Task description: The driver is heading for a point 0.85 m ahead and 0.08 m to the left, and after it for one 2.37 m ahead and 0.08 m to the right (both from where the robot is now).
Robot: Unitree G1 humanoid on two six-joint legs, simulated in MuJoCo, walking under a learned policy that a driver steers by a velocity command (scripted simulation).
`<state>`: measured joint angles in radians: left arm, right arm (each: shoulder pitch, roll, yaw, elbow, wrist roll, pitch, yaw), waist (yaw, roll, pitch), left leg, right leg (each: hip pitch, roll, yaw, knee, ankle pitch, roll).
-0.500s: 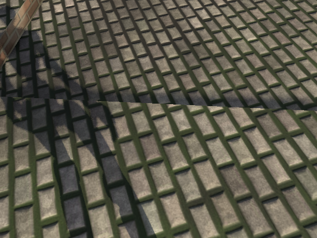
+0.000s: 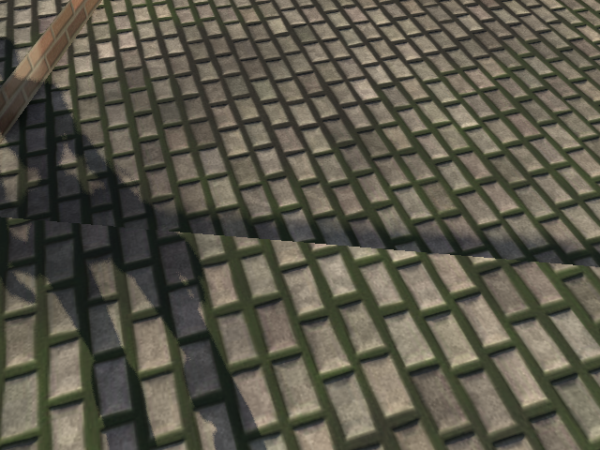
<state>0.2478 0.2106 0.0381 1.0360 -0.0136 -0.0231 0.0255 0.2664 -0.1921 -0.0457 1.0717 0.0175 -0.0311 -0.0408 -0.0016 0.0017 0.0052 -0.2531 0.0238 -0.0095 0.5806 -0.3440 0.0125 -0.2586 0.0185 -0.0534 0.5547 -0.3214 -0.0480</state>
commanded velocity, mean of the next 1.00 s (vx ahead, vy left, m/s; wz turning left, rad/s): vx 0.43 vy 0.00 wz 0.00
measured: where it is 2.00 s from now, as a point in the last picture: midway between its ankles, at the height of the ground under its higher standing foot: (290, 343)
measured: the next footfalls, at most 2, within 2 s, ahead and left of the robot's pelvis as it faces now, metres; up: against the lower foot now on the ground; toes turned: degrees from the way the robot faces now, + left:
left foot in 0.22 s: +0.11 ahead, +0.14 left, +0.00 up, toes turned +3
right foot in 0.72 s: +0.49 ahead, -0.08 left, +0.00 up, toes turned -2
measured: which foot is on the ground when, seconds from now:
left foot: down 0.00-0.04, up 0.06-0.20, down 0.22-0.74, up 0.76-1.00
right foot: down 0.00-0.24, up 0.26-0.70, down 0.72-1.00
